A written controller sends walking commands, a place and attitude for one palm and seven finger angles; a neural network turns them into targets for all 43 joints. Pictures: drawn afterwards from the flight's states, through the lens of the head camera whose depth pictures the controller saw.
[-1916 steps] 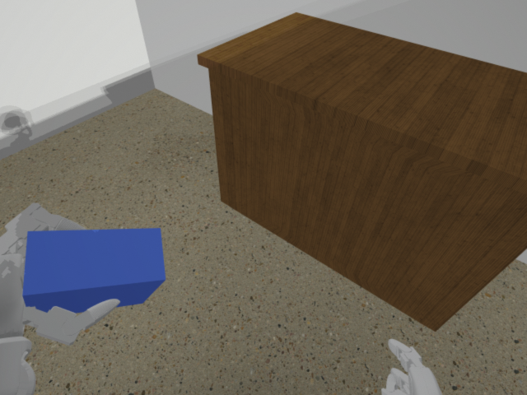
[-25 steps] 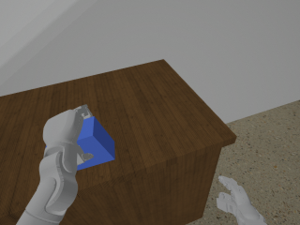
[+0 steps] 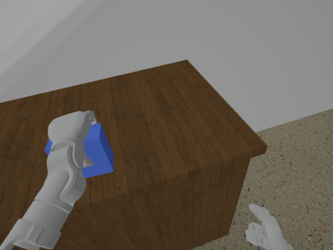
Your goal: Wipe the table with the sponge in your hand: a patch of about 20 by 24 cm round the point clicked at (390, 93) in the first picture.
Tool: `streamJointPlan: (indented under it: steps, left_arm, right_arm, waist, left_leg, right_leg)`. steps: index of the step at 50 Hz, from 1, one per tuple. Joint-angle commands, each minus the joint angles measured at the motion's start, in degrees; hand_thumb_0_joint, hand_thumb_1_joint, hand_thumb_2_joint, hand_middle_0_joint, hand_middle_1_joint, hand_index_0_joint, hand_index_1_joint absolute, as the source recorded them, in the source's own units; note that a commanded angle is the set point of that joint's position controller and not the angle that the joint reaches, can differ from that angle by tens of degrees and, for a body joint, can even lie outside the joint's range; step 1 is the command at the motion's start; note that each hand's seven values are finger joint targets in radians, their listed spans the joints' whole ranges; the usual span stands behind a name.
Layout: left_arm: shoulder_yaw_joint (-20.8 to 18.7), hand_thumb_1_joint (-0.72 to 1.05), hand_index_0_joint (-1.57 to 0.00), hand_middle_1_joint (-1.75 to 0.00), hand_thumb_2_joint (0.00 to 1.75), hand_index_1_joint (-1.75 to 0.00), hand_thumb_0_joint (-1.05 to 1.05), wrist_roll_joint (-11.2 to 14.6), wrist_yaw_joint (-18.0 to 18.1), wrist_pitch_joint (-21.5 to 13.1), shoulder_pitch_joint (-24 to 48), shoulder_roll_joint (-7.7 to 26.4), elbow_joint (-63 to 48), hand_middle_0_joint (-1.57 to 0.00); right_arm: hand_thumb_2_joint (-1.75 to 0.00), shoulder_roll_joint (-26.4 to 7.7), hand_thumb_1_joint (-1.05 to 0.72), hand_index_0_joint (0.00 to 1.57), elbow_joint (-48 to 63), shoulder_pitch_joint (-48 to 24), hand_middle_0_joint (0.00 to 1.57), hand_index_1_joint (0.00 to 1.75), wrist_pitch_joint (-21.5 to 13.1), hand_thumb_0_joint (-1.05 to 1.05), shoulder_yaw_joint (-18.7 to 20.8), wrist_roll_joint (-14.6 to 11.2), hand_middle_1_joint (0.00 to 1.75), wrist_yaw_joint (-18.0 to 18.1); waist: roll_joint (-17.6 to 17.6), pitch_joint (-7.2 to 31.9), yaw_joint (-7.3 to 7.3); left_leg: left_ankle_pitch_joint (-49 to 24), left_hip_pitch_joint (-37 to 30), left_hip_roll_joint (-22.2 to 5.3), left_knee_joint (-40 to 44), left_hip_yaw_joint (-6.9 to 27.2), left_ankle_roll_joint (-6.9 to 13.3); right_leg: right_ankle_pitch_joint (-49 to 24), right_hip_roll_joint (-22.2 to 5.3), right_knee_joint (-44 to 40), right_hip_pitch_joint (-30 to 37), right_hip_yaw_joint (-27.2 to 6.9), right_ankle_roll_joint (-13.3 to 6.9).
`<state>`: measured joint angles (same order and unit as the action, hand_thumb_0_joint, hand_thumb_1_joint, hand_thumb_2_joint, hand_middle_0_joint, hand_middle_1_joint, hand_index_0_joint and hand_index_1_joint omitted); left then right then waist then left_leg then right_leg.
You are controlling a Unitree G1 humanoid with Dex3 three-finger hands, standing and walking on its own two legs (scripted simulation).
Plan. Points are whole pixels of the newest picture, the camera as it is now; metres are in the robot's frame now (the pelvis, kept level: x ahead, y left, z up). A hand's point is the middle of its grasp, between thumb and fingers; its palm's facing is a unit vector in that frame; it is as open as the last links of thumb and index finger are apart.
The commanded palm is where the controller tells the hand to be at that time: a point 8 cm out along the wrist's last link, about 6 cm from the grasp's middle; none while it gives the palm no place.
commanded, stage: wipe forward along the middle lane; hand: left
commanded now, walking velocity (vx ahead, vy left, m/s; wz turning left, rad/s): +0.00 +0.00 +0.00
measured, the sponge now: (86, 158) +0.31 +0.26 +0.08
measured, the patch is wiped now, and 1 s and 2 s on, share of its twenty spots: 1.00 1.00 1.00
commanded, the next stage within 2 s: slide back across to the first lane in 1.30 s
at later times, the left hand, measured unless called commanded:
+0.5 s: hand (84, 128) +0.36 +0.27 +0.14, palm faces -0.01 -0.05 -1.00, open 10.3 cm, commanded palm +0.34 +0.27 +0.16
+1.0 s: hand (85, 120) +0.39 +0.28 +0.13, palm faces -0.05 -0.03 -1.00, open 10.3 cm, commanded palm +0.38 +0.29 +0.15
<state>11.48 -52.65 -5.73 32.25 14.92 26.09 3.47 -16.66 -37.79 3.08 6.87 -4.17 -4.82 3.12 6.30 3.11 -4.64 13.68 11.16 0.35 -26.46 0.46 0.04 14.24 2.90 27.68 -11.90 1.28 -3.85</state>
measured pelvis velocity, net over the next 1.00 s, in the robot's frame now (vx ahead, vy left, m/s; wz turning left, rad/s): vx -0.01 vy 0.00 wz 0.01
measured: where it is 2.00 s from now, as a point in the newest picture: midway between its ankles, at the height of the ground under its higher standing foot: outside the picture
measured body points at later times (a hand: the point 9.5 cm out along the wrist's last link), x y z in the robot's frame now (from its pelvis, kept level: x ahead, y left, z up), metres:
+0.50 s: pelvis +0.00 +0.00 +0.00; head -0.01 -0.04 +0.45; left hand +0.36 +0.27 +0.19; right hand +0.20 -0.23 -0.11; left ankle +0.01 +0.13 -0.74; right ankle +0.01 -0.07 -0.74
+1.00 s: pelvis -0.01 +0.00 +0.00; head +0.00 -0.03 +0.45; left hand +0.39 +0.28 +0.19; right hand +0.14 -0.25 -0.12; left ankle +0.01 +0.13 -0.74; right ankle +0.01 -0.07 -0.74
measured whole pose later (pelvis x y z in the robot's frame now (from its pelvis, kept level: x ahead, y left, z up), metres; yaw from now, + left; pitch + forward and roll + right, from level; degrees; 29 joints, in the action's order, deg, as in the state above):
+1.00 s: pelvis -0.01 +0.00 +0.00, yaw +1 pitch +4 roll +0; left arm 6.5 -55.5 -3.7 16.0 38.5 28.3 39.7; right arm -17.4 -39.8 10.5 7.0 -2.2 -5.1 3.9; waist 4.5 4.9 -1.2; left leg 12.6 18.5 0.0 -27.2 1.3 0.4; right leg 12.1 3.3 26.0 -17.9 2.1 -3.8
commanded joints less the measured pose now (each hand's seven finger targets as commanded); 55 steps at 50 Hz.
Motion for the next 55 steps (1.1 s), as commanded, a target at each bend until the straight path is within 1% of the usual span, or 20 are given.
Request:
streamJointPlan:
  steps: [1,3,4,7,9,10,14,15,17,19,22,24,26,29,30,33,39,43,51,55]
  left_arm:
    - [-4.7,0.1,-1.2,-1.6,1.3,-1.6,0.0,-2.1,0.8,-2.1,16.0,10.2,2.7,-1.2]
    - [-4.1,0.1,-1.2,-1.6,1.3,-1.6,0.0,-2.3,0.4,-3.2,17.1,9.8,4.1,-1.2]
    - [-5.8,0.1,-1.2,-1.6,1.3,-1.6,0.0,-2.6,0.5,-3.9,17.8,11.6,4.4,-1.2]
    - [-4.9,0.1,-1.2,-1.6,1.3,-1.6,0.0,-2.3,0.6,-5.6,15.5,9.7,6.3,-1.2]
    - [-6.6,0.1,-1.2,-1.6,1.3,-1.6,0.0,-2.4,0.8,-6.4,16.5,11.2,6.7,-1.2]
    - [-5.0,0.1,-1.2,-1.6,1.3,-1.6,0.0,-2.3,0.9,-6.7,17.1,9.6,7.0,-1.2]
    - [-6.6,0.1,-1.2,-1.6,1.3,-1.6,0.0,-2.5,1.6,-7.3,19.6,11.5,10.3,-1.2]
    - [-4.7,0.1,-1.2,-1.6,1.3,-1.6,0.0,-2.6,1.7,-7.3,20.9,10.0,12.0,-1.2]
    - [-4.9,0.1,-1.2,-1.6,1.3,-1.6,0.0,-2.9,1.7,-7.4,22.7,11.0,15.4,-1.2]
    - [-7.0,0.1,-1.2,-1.6,1.3,-1.6,0.0,-3.7,1.8,-7.9,25.3,13.9,17.4,-1.2]
    - [-3.6,0.1,-1.2,-1.6,1.3,-1.6,0.0,-3.8,1.3,-8.5,25.4,10.3,21.3,-1.2]
    - [-6.8,0.1,-1.2,-1.6,1.3,-1.6,0.0,-4.2,1.4,-9.4,27.5,14.2,22.8,-1.2]
    - [-5.5,0.1,-1.2,-1.6,1.3,-1.6,0.0,-4.5,1.4,-10.8,26.2,12.5,24.0,-1.2]
    - [-8.5,0.1,-1.2,-1.6,1.3,-1.6,0.0,-4.3,1.6,-12.3,26.7,15.5,24.8,-1.2]
    - [-7.1,0.1,-1.2,-1.6,1.3,-1.6,0.0,-4.4,1.8,-12.8,26.9,14.1,25.5,-1.2]
    - [-7.4,0.1,-1.2,-1.6,1.3,-1.6,0.0,-4.1,2.2,-13.3,26.6,14.0,27.2,-1.2]
    - [-7.7,0.1,-1.2,-1.6,1.3,-1.6,0.0,-4.5,3.1,-14.0,31.0,14.5,28.3,-1.2]
    - [-6.6,0.1,-1.2,-1.6,1.3,-1.6,0.0,-5.3,3.8,-14.1,33.8,14.3,32.1,-1.2]
    - [-7.3,0.1,-1.2,-1.6,1.3,-1.6,0.0,-6.8,4.4,-16.3,39.9,17.1,38.2,-1.2]
    - [-6.3,0.1,-1.2,-1.6,1.3,-1.6,0.0,-7.1,4.4,-17.4,44.0,16.7,41.0,-1.2]
  right_arm:
    - [-0.9,-5.2,-0.9,0.2,9.7,-11.9,0.2,0.3,-4.2,0.0,2.4,-0.1,0.3,0.9]
    - [-0.9,-5.4,-0.9,0.2,9.4,-11.1,0.2,0.3,-4.1,0.0,2.5,-0.1,0.3,0.9]
    - [-0.9,-5.6,-0.9,0.2,9.4,-10.9,0.2,0.3,-4.3,0.0,2.6,-0.1,0.3,0.8]
    - [-0.9,-5.5,-0.9,0.2,9.5,-9.8,0.2,0.3,-4.3,0.0,2.7,0.0,0.3,0.7]
    - [-0.9,-5.7,-0.9,0.2,9.4,-9.3,0.2,0.3,-4.2,0.0,3.0,0.0,0.3,0.5]
    - [-0.9,-5.7,-0.9,0.2,9.6,-9.0,0.2,0.3,-4.2,0.0,3.0,0.1,0.3,0.6]
    - [-0.9,-6.2,-0.9,0.2,8.8,-8.1,0.2,0.3,-3.9,0.0,3.2,0.0,0.3,0.7]
    - [-0.9,-6.0,-0.9,0.2,8.7,-7.7,0.2,0.3,-3.8,0.0,3.1,-0.1,0.3,0.9]
    - [-0.9,-6.5,-0.9,0.2,8.0,-6.9,0.2,0.3,-3.7,0.0,3.2,-0.1,0.3,1.1]
    - [-0.9,-6.9,-0.9,0.2,7.3,-6.2,0.2,0.3,-3.6,0.0,3.3,-0.2,0.3,1.2]
    - [-0.9,-6.6,-0.9,0.2,7.4,-5.2,0.2,0.3,-3.5,0.0,3.3,-0.4,0.3,1.2]
    - [-0.9,-7.0,-0.9,0.2,7.3,-4.4,0.2,0.3,-3.4,0.0,3.4,-0.3,0.3,1.3]
    - [-0.9,-6.8,-0.9,0.2,7.7,-3.2,0.2,0.3,-3.6,0.0,3.5,-0.2,0.3,1.1]
    - [-0.9,-7.1,-0.9,0.2,7.8,-2.6,0.2,0.3,-3.2,0.0,3.7,-0.1,0.3,1.0]
    - [-0.9,-7.2,-0.9,0.2,7.9,-2.0,0.2,0.3,-3.1,0.0,3.7,-0.1,0.3,1.0]
    - [-0.9,-7.3,-0.9,0.2,7.7,-1.6,0.2,0.3,-2.8,0.0,4.0,-0.3,0.3,0.9]
    - [-0.9,-7.5,-0.9,0.2,7.4,-1.0,0.2,0.3,-2.5,0.0,4.3,-0.3,0.3,1.0]
    - [-0.9,-7.7,-0.9,0.2,6.5,0.2,0.2,0.3,-2.3,0.0,4.6,-0.4,0.3,1.2]
    - [-0.9,-7.8,-0.9,0.2,5.5,2.9,0.2,0.3,-2.3,0.0,4.6,-0.2,0.3,1.6]
    - [-0.9,-7.8,-0.9,0.2,5.2,3.7,0.2,0.3,-2.3,0.0,4.6,-0.2,0.3,1.8]
  waist:
    - [-10.3,5.7,0.73]
    - [-9.6,5.7,0.99]
    - [-8.7,5.9,0.88]
    - [-9.1,6.8,0.64]
    - [-8.9,7.1,0.65]
    - [-9.0,6.7,0.95]
    - [-9.9,5.7,1.37]
    - [-9.5,4.8,1.85]
    - [-11.0,3.6,2.41]
    - [-10.0,4.6,2.39]
    - [-9.7,5.2,2.81]
    - [-9.5,6.7,2.61]
    - [-9.9,8.6,2.55]
    - [-10.0,9.6,2.33]
    - [-10.4,9.3,2.63]
    - [-10.6,7.2,2.73]
    - [-10.1,7.9,3.11]
    - [-10.5,6.8,3.83]
    - [-9.6,10.0,4.36]
    - [-8.6,9.0,5.21]
  left_leg:
    - [-3.8,1.1,1.8,2.8,0.5,3.1]
    - [-3.7,1.2,1.8,2.9,0.4,3.1]
    - [-3.7,1.1,1.8,3.2,0.8,3.0]
    - [-5.6,1.4,1.9,2.6,0.4,3.0]
    - [-5.9,1.2,1.9,2.8,0.7,2.9]
    - [-5.9,1.3,1.9,2.6,0.4,3.1]
    - [-5.3,1.8,1.8,2.9,0.5,2.9]
    - [-4.6,2.3,1.9,2.8,0.1,3.0]
    - [-3.6,3.1,1.8,2.9,0.1,3.0]
    - [-3.5,3.2,1.8,3.1,0.3,2.8]
    - [-3.6,3.7,1.8,2.6,-0.1,2.9]
    - [-3.7,4.2,1.8,2.7,0.4,2.9]
    - [-5.2,4.5,2.1,1.7,0.0,3.1]
    - [-5.9,5.4,2.1,1.7,0.4,3.1]
    - [-5.8,5.8,2.1,1.4,0.1,3.2]
    - [-4.2,6.5,1.9,1.6,-0.1,3.2]
    - [-4.5,6.6,1.9,2.1,0.2,3.3]
    - [-1.9,7.4,1.8,2.1,-0.3,3.3]
    - [-1.8,8.2,1.8,2.2,0.0,3.3]
    - [-1.0,8.2,1.6,2.4,0.1,3.3]
  right_leg:
    - [-1.6,-1.9,-7.3,1.9,-5.0,0.7]
    - [-2.2,-2.0,-7.6,1.8,-5.0,0.8]
    - [-2.0,-1.8,-7.6,1.9,-5.5,0.4]
    - [-5.7,-2.0,-6.9,3.3,-4.6,0.7]
    - [-6.3,-1.8,-7.0,3.2,-5.1,0.4]
    - [-6.4,-1.9,-6.9,3.1,-4.1,0.6]
    - [-6.1,-1.6,-7.5,1.9,-4.9,0.5]
    - [-5.3,-1.8,-7.7,1.4,-4.2,0.8]
    - [-4.1,-1.8,-8.3,0.5,-4.5,1.0]
    - [-3.5,-1.6,-8.2,0.5,-5.1,0.6]
    - [-4.1,-1.9,-8.0,0.2,-4.0,0.9]
    - [-4.3,-1.8,-7.8,0.9,-4.8,0.7]
    - [-7.5,-2.0,-6.9,2.4,-4.3,0.8]
    - [-9.6,-2.0,-6.5,3.3,-5.1,0.7]
    - [-9.9,-2.1,-6.3,3.2,-4.4,1.0]
    - [-7.4,-2.0,-7.1,1.2,-4.5,1.1]
    - [-7.5,-1.9,-7.3,0.4,-4.4,0.7]
    - [-2.9,-1.9,-8.1,-1.4,-4.0,1.1]
    - [-2.5,-1.9,-7.6,-1.1,-3.7,0.9]
    - [-1.2,-1.9,-8.2,-2.9,-3.5,0.8]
